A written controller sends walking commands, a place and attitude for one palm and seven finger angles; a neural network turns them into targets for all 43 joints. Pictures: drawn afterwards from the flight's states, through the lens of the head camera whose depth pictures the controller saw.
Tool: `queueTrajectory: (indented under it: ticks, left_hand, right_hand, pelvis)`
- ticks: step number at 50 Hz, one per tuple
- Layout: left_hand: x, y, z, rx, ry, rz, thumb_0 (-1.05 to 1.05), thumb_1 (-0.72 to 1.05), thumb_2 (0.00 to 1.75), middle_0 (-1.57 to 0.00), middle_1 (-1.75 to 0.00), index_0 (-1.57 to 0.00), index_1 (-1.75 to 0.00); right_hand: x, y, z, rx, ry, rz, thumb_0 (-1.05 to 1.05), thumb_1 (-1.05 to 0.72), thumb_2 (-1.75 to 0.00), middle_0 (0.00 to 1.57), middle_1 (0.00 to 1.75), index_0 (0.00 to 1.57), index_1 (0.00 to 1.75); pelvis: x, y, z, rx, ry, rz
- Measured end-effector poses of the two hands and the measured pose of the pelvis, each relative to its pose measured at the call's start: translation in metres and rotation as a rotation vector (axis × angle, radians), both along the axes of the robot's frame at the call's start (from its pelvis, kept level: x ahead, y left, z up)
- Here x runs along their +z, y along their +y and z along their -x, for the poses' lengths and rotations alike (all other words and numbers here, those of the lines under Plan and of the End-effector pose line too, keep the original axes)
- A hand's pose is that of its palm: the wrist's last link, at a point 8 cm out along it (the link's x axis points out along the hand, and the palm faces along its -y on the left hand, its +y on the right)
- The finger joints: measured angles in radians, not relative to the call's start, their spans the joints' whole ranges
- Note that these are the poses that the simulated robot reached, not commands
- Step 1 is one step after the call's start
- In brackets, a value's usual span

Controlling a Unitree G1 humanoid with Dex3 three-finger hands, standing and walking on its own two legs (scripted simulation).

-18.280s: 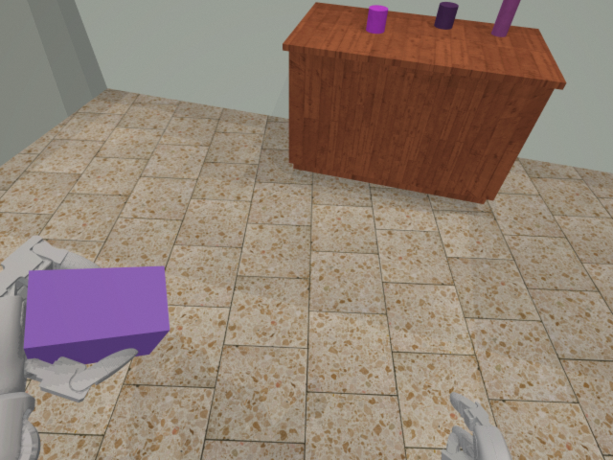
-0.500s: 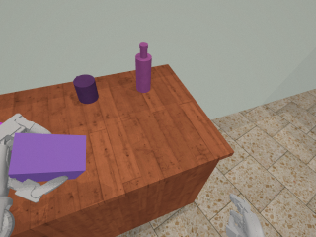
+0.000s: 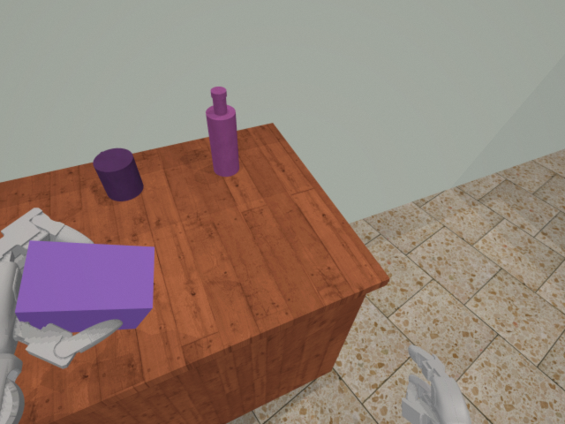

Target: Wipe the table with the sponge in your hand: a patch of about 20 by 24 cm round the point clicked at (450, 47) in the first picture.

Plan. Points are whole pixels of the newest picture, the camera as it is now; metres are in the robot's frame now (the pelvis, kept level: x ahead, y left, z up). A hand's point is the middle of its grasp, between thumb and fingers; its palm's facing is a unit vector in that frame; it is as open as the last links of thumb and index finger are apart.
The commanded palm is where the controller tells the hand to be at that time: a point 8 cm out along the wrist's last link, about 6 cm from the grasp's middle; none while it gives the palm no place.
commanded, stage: shuffle to correct the standing spot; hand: left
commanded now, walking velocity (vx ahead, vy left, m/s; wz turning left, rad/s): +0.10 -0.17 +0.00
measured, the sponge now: (108, 291) +0.22 +0.21 +0.14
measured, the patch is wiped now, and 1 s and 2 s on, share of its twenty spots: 0.00 0.00 0.00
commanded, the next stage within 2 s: none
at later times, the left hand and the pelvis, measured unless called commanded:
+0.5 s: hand (99, 282) +0.23 +0.22 +0.16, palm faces +0.30 -0.88 -0.37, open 10.6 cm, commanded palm +0.17 +0.26 +0.18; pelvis +0.01 -0.02 +0.00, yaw +0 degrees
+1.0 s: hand (87, 278) +0.23 +0.23 +0.15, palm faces +0.30 -0.88 -0.38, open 10.6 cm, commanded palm +0.18 +0.27 +0.18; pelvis +0.02 -0.01 +0.00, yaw +0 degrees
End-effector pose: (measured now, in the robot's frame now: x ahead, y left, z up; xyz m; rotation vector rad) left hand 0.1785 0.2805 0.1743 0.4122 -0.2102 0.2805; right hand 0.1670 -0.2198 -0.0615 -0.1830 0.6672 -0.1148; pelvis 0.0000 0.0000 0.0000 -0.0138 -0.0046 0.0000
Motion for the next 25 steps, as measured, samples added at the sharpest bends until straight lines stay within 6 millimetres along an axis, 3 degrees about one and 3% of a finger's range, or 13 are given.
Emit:
queueTrajectory:
  ticks: [11, 25]
  left_hand:
    - [-0.007, -0.020, -0.002, 0.005, 0.029, 0.028, -0.01, -0.54, 1.02, -0.66, -1.36, -0.69, -1.36]
    - [-0.003, -0.023, -0.011, 0.004, 0.042, 0.002, -0.01, -0.54, 1.02, -0.66, -1.36, -0.69, -1.36]
  right_hand:
    - [-0.009, -0.031, 0.011, -0.039, 0.044, 0.020, 0.01, -0.90, -0.90, 0.20, 0.30, 0.20, 0.30]
    - [-0.014, -0.028, 0.003, -0.037, 0.057, 0.000, 0.01, -0.90, -0.90, 0.20, 0.30, 0.20, 0.30]
  pelvis:
    - [-0.003, -0.017, -0.003, 0.001, -0.003, 0.006]
    - [-0.003, -0.020, -0.012, 0.002, -0.006, 0.003]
